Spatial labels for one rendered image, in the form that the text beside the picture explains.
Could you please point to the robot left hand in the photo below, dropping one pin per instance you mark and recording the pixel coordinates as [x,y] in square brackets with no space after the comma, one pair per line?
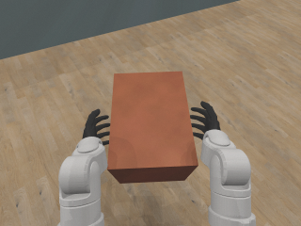
[91,129]

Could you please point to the right robot forearm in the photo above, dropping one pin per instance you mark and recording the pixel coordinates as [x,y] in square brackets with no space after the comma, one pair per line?
[230,181]

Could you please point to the left robot forearm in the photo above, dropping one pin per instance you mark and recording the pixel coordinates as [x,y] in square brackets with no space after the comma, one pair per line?
[79,184]

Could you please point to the carton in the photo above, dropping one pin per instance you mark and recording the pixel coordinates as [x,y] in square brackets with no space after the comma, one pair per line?
[151,137]

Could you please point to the robot right hand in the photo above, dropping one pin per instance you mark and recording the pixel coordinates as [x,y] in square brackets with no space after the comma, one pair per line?
[210,121]

